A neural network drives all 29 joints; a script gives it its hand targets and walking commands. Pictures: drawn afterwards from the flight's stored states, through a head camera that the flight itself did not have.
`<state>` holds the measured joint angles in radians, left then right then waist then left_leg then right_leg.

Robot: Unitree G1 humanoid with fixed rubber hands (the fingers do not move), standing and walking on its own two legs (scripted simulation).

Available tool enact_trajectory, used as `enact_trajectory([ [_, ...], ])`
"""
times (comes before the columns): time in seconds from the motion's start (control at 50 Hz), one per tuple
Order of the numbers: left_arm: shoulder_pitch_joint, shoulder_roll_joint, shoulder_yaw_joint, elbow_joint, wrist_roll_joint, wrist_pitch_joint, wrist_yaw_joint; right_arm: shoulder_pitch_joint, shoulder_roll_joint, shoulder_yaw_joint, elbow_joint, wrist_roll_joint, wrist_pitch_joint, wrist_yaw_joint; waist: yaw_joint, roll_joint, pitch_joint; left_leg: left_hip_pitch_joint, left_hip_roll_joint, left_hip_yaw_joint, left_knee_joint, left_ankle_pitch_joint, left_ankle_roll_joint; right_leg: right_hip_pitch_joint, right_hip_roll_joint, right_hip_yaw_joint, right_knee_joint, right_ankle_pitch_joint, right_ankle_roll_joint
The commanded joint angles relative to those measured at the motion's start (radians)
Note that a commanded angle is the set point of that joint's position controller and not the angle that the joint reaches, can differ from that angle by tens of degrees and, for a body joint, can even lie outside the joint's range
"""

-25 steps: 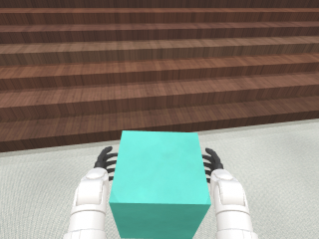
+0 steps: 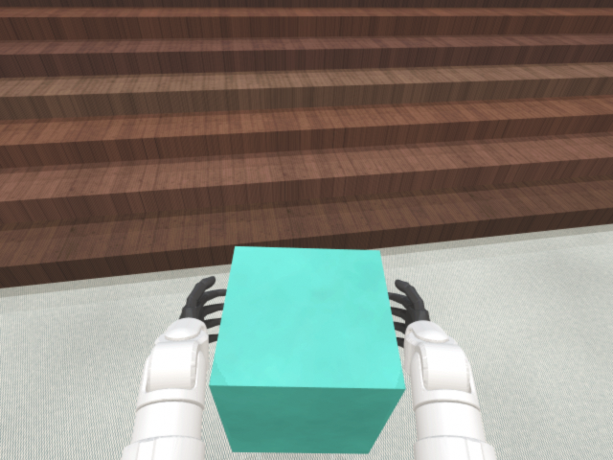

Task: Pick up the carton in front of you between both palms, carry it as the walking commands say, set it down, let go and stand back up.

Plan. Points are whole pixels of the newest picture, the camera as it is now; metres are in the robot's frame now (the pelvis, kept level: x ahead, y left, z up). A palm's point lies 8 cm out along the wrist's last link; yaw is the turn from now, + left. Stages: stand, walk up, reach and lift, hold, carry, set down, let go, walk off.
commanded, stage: hold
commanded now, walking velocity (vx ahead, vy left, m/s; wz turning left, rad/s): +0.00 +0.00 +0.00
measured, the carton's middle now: (304, 354) +0.30 +0.00 -0.02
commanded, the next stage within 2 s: carry in 0.54 s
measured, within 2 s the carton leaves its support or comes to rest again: neither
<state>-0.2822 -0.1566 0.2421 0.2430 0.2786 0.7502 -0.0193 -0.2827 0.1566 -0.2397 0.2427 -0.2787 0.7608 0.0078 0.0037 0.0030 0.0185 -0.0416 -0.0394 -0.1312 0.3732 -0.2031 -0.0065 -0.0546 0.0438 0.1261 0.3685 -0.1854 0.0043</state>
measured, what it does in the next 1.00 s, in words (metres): walks ahead: right foot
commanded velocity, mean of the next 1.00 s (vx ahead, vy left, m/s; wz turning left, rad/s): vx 0.25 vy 0.00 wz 0.00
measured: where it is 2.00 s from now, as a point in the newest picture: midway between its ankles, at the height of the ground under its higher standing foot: (282, 365)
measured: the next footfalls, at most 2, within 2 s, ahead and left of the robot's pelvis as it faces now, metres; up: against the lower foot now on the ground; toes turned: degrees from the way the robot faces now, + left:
right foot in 1.00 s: +0.17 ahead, -0.09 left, +0.00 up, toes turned -6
left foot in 1.34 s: +0.46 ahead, +0.14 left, +0.00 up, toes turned +12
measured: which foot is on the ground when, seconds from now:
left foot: down 0.00-1.00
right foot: down 0.00-0.82, up 0.84-0.98, down 1.00-1.00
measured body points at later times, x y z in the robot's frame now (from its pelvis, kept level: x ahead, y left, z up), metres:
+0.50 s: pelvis +0.00 +0.00 +0.00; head -0.04 +0.00 +0.45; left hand +0.30 +0.15 +0.04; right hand +0.30 -0.15 +0.04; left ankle +0.01 +0.13 -0.75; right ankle +0.02 -0.12 -0.75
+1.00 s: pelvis +0.12 +0.01 -0.01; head +0.11 +0.00 +0.44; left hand +0.40 +0.16 +0.07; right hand +0.40 -0.14 +0.06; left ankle +0.01 +0.14 -0.75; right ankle +0.12 -0.08 -0.75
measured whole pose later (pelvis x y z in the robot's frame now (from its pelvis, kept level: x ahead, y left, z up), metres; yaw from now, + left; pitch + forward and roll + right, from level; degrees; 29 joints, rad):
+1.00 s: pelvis +0.12 +0.01 -0.01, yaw +0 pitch +5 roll -2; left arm -0.16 -0.14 0.13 -0.27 0.09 1.13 0.08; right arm -0.15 0.13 -0.10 -0.29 -0.11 1.15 -0.10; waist -0.01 0.05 -0.14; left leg -0.17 0.06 0.02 0.51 -0.43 -0.02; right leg -0.35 0.01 -0.16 0.51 -0.31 -0.02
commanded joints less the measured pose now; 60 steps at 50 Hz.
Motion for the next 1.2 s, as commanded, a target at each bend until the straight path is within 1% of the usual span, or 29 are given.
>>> enact_trajectory([
  [0.0,-0.479,-0.900,-0.550,-0.030,-0.255,-0.022,-0.218,-0.489,0.909,0.555,-0.042,0.262,-0.030,0.222,0.000,0.000,-0.225,0.012,-0.048,0.057,-0.060,0.156,-0.011,0.070,0.043,-0.050,-0.051,0.148,0.008],
  [0.22,-0.440,-0.897,-0.563,-0.059,-0.265,-0.018,-0.214,-0.452,0.899,0.566,-0.075,0.270,-0.027,0.220,-0.001,0.000,-0.227,0.024,-0.049,0.053,-0.061,0.200,-0.014,0.079,0.045,-0.047,-0.052,0.187,0.009],
  [0.5,-0.461,-0.900,-0.556,-0.044,-0.261,-0.019,-0.214,-0.475,0.897,0.560,-0.061,0.268,-0.029,0.223,-0.001,0.000,-0.213,0.012,-0.047,0.055,-0.062,0.154,-0.012,0.064,0.044,-0.050,-0.051,0.136,0.005],
  [0.52,-0.478,-0.903,-0.569,-0.050,-0.268,-0.015,-0.216,-0.492,0.897,0.571,-0.056,0.273,-0.025,0.224,-0.003,-0.007,-0.198,-0.129,0.111,0.014,0.001,-0.021,0.008,-0.067,-0.119,-0.032,0.018,-0.046,-0.012],
  [0.54,-0.476,-0.908,-0.568,-0.056,-0.277,-0.012,-0.216,-0.491,0.902,0.574,-0.075,0.280,-0.024,0.225,-0.002,-0.007,-0.209,-0.148,0.108,-0.016,-0.029,-0.250,0.016,-0.117,-0.119,0.013,-0.022,-0.271,-0.021],
  [0.56,-0.483,-0.910,-0.586,-0.079,-0.287,-0.009,-0.213,-0.503,0.905,0.595,-0.098,0.294,-0.023,0.223,-0.004,-0.006,-0.189,-0.213,0.096,-0.024,-0.038,-0.438,0.027,-0.166,-0.108,0.015,-0.026,-0.456,-0.027],
  [0.58,-0.493,-0.914,-0.611,-0.110,-0.299,-0.005,-0.208,-0.518,0.907,0.619,-0.128,0.310,-0.020,0.220,-0.003,-0.005,-0.182,-0.248,0.093,-0.021,-0.032,-0.510,0.031,-0.188,-0.108,0.014,-0.020,-0.530,-0.031],
  [0.64,-0.478,-0.907,-0.690,-0.208,-0.346,0.029,-0.190,-0.512,0.901,0.694,-0.211,0.359,0.017,0.207,0.000,-0.017,-0.274,-0.235,0.088,0.043,0.053,-0.305,0.034,-0.150,-0.127,-0.014,0.025,-0.340,-0.046],
  [0.68,-0.455,-0.878,-0.735,-0.277,-0.380,0.076,-0.176,-0.491,0.876,0.744,-0.274,0.393,0.064,0.193,0.001,-0.046,-0.327,-0.268,0.087,0.067,0.110,-0.329,0.033,-0.135,-0.168,0.035,0.002,-0.413,-0.069],
  [0.72,-0.455,-0.851,-0.769,-0.325,-0.413,0.136,-0.162,-0.498,0.850,0.778,-0.330,0.431,0.124,0.181,0.004,-0.108,-0.289,-0.341,0.069,0.123,0.172,-0.322,0.019,-0.141,-0.222,0.103,-0.058,-0.506,-0.089],
  [0.76,-0.455,-0.815,-0.795,-0.370,-0.443,0.200,-0.147,-0.494,0.831,0.802,-0.364,0.466,0.190,0.171,-0.003,-0.149,-0.256,-0.315,0.048,0.193,0.141,-0.245,0.014,-0.179,-0.254,0.114,-0.067,-0.480,-0.106],
  [0.78,-0.453,-0.805,-0.810,-0.397,-0.460,0.231,-0.141,-0.493,0.826,0.811,-0.382,0.486,0.220,0.168,-0.004,-0.114,-0.246,-0.240,0.062,0.183,0.083,-0.225,0.021,-0.238,-0.230,0.055,-0.013,-0.417,-0.097],
  [0.8,-0.445,-0.803,-0.827,-0.429,-0.478,0.260,-0.137,-0.478,0.819,0.817,-0.397,0.502,0.247,0.165,-0.005,-0.018,-0.239,-0.145,0.119,0.098,0.010,-0.248,0.041,-0.325,-0.175,-0.047,0.106,-0.329,-0.071],
  [0.82,-0.460,-0.814,-0.841,-0.463,-0.501,0.287,-0.138,-0.444,0.812,0.811,-0.403,0.509,0.268,0.162,-0.016,0.189,-0.249,-0.012,0.250,-0.110,-0.046,-0.211,0.099,-0.475,-0.104,-0.178,0.333,-0.231,-0.028],
  [0.84,-0.445,-0.816,-0.851,-0.485,-0.524,0.316,-0.140,-0.389,0.812,0.813,-0.412,0.513,0.291,0.153,-0.025,0.295,-0.232,0.099,0.341,-0.262,-0.076,-0.034,0.165,-0.639,-0.067,-0.247,0.407,-0.282,0.002],
  [0.86,-0.451,-0.831,-0.865,-0.511,-0.552,0.337,-0.145,-0.375,0.811,0.815,-0.459,0.515,0.311,0.144,-0.033,0.268,-0.207,0.169,0.375,-0.303,-0.063,0.160,0.214,-0.731,-0.062,-0.245,0.396,-0.369,0.000],
  [0.88,-0.446,-0.847,-0.871,-0.529,-0.576,0.353,-0.150,-0.379,0.815,0.824,-0.512,0.521,0.331,0.135,-0.039,0.192,-0.220,0.207,0.378,-0.272,-0.040,0.288,0.226,-0.733,-0.065,-0.242,0.362,-0.394,-0.003],
  [0.9,-0.426,-0.858,-0.872,-0.542,-0.593,0.366,-0.153,-0.386,0.824,0.834,-0.559,0.531,0.349,0.130,-0.039,0.149,-0.254,0.215,0.369,-0.214,-0.021,0.331,0.206,-0.679,-0.059,-0.250,0.295,-0.349,-0.007],
  [0.94,-0.367,-0.871,-0.866,-0.572,-0.596,0.389,-0.150,-0.379,0.853,0.847,-0.632,0.554,0.379,0.130,-0.026,0.142,-0.329,0.108,0.299,-0.033,0.027,0.254,0.132,-0.419,-0.026,-0.301,0.118,-0.156,-0.009],
  [0.96,-0.337,-0.877,-0.863,-0.592,-0.589,0.398,-0.146,-0.357,0.861,0.853,-0.653,0.564,0.393,0.135,-0.011,0.122,-0.376,-0.041,0.241,0.087,0.096,0.223,0.088,-0.156,-0.014,-0.320,0.017,-0.056,-0.017],
  [0.98,-0.295,-0.871,-0.853,-0.604,-0.575,0.408,-0.140,-0.329,0.861,0.855,-0.663,0.573,0.404,0.141,0.004,0.050,-0.427,-0.250,0.184,0.185,0.231,0.174,0.039,0.145,-0.084,-0.228,-0.024,-0.034,-0.044],
  [1.0,-0.238,-0.843,-0.834,-0.609,-0.537,0.412,-0.132,-0.342,0.846,0.862,-0.696,0.584,0.420,0.151,0.027,-0.208,-0.433,-0.495,0.108,0.284,0.498,-0.014,-0.015,0.292,-0.324,0.148,-0.116,-0.117,-0.132],
  [1.02,-0.264,-0.864,-0.818,-0.600,-0.523,0.420,-0.125,-0.397,0.829,0.869,-0.707,0.602,0.436,0.159,0.030,-0.310,-0.380,-0.734,0.036,0.263,0.607,-0.311,-0.012,0.381,-0.461,0.383,-0.131,0.108,-0.243],
  [1.04,-0.307,-0.865,-0.819,-0.637,-0.533,0.432,-0.119,-0.423,0.832,0.879,-0.701,0.613,0.445,0.166,0.030,-0.199,-0.347,-0.800,0.100,0.190,0.692,-0.356,0.019,0.372,-0.490,0.354,-0.097,0.226,-0.279],
  [1.06,-0.322,-0.861,-0.823,-0.654,-0.546,0.444,-0.114,-0.417,0.830,0.870,-0.690,0.621,0.450,0.169,0.030,-0.113,-0.329,-0.807,0.125,0.180,0.722,-0.340,0.030,0.345,-0.455,0.271,-0.078,0.346,-0.255],
  [1.08,-0.338,-0.853,-0.826,-0.672,-0.555,0.451,-0.112,-0.398,0.834,0.867,-0.680,0.625,0.455,0.169,0.025,-0.065,-0.346,-0.805,0.146,0.170,0.666,-0.294,0.034,0.341,-0.440,0.205,-0.098,0.272,-0.225],
  [1.1,-0.358,-0.854,-0.837,-0.683,-0.568,0.459,-0.112,-0.388,0.837,0.858,-0.668,0.623,0.457,0.166,0.024,-0.057,-0.329,-0.781,0.153,0.184,0.583,-0.249,0.027,0.312,-0.405,0.126,-0.127,0.241,-0.187],
  [1.12,-0.365,-0.853,-0.842,-0.684,-0.582,0.466,-0.115,-0.374,0.839,0.848,-0.654,0.614,0.460,0.159,0.023,-0.076,-0.320,-0.751,0.134,0.214,0.515,-0.197,0.016,0.294,-0.366,0.056,-0.140,0.268,-0.163],
  [1.18,-0.351,-0.841,-0.844,-0.661,-0.603,0.483,-0.133,-0.324,0.836,0.822,-0.620,0.572,0.466,0.137,0.018,-0.126,-0.293,-0.632,0.086,0.284,0.324,-0.070,0.005,0.210,-0.303,-0.099,-0.143,0.331,-0.137],
])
